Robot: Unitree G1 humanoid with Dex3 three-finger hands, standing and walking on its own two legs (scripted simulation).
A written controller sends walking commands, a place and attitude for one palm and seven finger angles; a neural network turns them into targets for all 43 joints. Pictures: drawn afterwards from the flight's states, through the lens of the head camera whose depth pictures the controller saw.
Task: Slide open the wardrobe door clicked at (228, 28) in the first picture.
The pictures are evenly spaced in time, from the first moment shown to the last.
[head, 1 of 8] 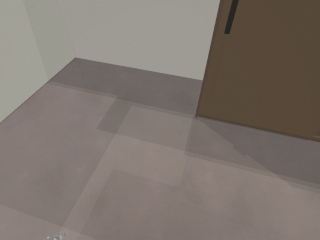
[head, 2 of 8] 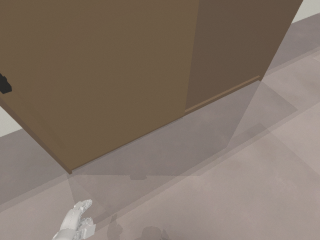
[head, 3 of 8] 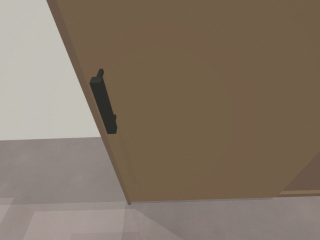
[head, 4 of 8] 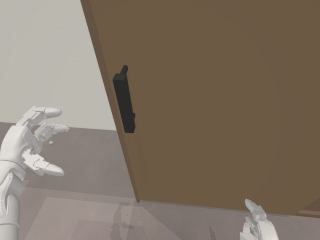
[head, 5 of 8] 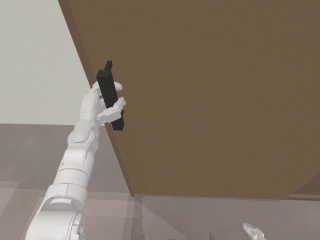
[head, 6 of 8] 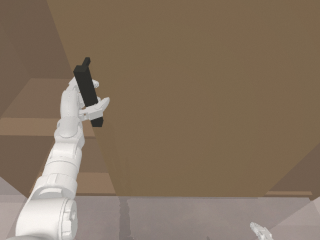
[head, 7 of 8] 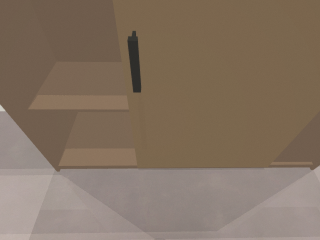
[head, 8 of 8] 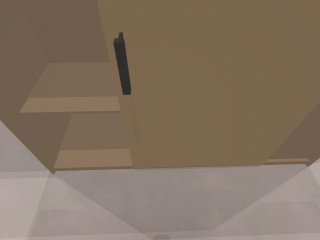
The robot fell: no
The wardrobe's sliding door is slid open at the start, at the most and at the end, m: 0.00 0.54 0.54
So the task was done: yes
